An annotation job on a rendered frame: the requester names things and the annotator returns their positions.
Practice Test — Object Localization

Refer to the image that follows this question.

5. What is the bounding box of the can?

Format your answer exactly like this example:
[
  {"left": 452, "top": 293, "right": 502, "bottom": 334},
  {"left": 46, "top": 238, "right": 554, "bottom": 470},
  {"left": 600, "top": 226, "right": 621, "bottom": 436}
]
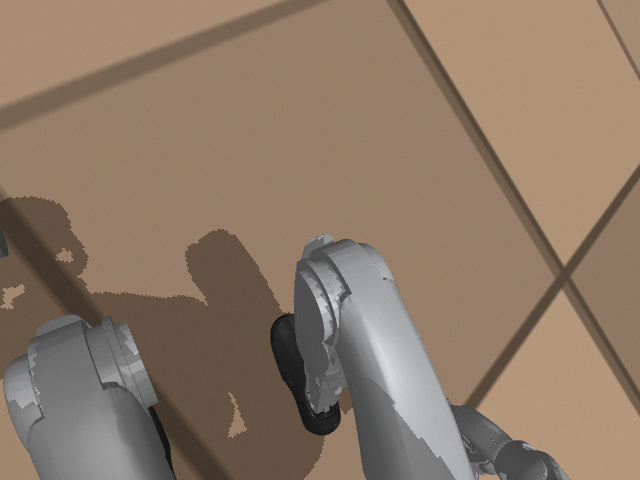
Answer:
[{"left": 0, "top": 227, "right": 9, "bottom": 258}]

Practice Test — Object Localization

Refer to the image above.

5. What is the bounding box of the left robot foot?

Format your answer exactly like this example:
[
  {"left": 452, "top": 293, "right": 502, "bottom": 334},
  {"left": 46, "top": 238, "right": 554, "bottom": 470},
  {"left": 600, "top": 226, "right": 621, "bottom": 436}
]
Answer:
[{"left": 148, "top": 406, "right": 177, "bottom": 480}]

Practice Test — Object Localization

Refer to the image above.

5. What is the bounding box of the right robot arm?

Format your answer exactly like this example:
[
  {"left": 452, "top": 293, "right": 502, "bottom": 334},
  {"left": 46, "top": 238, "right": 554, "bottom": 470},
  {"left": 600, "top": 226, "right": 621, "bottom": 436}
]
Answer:
[{"left": 494, "top": 440, "right": 571, "bottom": 480}]

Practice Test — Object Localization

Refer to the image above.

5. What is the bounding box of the right robot hand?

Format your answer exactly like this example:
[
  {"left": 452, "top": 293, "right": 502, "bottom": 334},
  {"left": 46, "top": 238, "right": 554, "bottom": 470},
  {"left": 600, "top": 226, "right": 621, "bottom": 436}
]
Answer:
[{"left": 447, "top": 398, "right": 514, "bottom": 480}]

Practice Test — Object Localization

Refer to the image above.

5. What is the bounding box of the right robot foot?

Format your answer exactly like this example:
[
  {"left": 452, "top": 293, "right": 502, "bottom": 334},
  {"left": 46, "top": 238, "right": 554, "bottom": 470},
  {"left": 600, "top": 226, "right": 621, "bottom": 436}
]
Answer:
[{"left": 270, "top": 314, "right": 341, "bottom": 436}]

